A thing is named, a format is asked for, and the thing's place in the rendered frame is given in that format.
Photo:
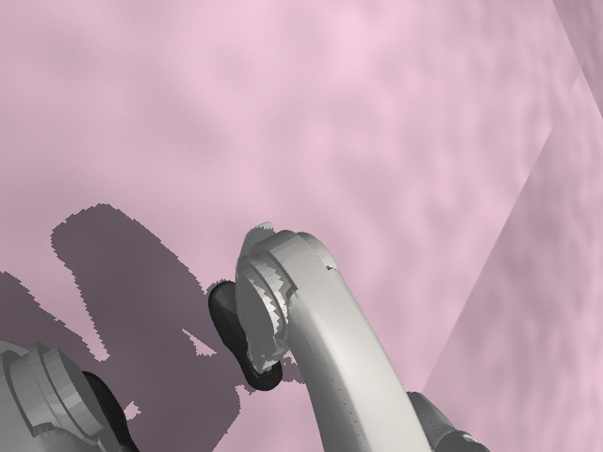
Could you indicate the right robot foot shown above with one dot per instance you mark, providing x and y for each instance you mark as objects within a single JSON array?
[{"x": 222, "y": 308}]

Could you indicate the right robot arm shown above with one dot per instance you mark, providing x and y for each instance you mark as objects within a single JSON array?
[{"x": 460, "y": 441}]

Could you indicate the left robot foot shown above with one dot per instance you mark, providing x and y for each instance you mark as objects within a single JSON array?
[{"x": 112, "y": 411}]

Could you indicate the right robot hand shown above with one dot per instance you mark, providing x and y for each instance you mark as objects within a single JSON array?
[{"x": 434, "y": 423}]

